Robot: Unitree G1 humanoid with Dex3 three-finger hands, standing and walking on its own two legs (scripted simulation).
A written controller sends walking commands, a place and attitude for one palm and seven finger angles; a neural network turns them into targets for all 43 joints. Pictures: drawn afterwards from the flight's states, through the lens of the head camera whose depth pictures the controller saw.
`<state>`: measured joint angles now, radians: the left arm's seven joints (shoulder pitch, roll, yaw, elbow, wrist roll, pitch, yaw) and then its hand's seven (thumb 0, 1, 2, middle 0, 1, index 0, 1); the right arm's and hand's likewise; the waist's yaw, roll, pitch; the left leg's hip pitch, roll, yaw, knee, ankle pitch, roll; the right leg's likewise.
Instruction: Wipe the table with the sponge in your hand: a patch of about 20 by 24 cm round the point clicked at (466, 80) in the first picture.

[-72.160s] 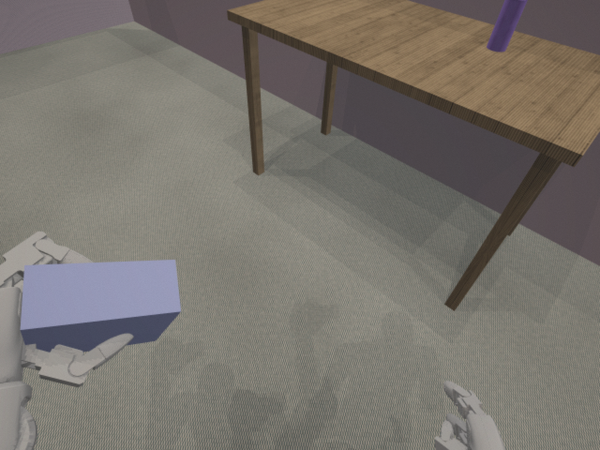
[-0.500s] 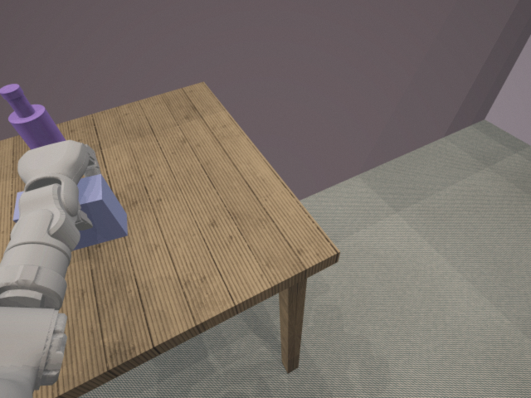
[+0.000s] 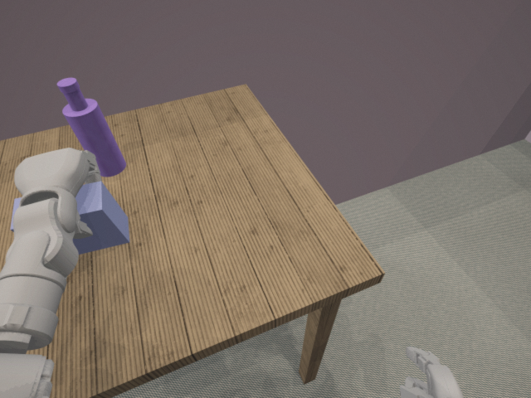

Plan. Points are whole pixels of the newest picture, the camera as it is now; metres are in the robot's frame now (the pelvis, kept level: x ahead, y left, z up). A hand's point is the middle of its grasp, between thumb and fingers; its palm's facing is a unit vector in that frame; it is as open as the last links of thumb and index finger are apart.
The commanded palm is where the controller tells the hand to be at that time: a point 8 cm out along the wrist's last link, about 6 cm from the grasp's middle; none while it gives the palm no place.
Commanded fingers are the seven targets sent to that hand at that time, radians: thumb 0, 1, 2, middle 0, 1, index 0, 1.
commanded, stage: wipe back along the first lane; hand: left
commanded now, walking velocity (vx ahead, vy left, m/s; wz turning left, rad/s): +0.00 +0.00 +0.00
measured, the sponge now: (83, 228) +0.36 +0.35 +0.05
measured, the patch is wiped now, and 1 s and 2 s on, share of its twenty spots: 1.00 1.00 1.00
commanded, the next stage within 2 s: lift the sponge slowly off the table in 1.64 s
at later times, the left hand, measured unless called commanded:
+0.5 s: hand (72, 216) +0.33 +0.32 +0.12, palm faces +0.02 -0.01 -1.00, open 9.4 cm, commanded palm +0.29 +0.30 +0.15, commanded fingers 0.00 0.10 1.30 -1.20 -1.60 -1.20 -1.60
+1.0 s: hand (74, 245) +0.28 +0.29 +0.12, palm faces +0.08 -0.03 -1.00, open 9.4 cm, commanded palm +0.24 +0.28 +0.15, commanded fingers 0.00 0.10 1.30 -1.20 -1.60 -1.20 -1.60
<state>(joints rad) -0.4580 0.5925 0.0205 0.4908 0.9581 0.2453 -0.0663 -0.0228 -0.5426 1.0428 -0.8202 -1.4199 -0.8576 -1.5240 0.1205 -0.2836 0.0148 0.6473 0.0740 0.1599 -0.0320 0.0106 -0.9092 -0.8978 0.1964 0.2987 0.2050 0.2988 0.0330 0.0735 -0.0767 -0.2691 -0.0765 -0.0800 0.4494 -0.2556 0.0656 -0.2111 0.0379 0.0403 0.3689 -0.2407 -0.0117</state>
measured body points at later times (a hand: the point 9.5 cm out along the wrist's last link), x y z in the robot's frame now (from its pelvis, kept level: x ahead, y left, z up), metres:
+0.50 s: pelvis +0.00 +0.00 +0.00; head +0.00 -0.03 +0.45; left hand +0.33 +0.32 +0.17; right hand +0.18 -0.23 -0.11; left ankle -0.02 +0.08 -0.74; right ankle -0.04 -0.12 -0.74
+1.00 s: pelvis +0.00 -0.01 +0.00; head -0.01 -0.05 +0.45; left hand +0.27 +0.29 +0.17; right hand +0.22 -0.24 -0.09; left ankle -0.02 +0.08 -0.74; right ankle -0.04 -0.13 -0.74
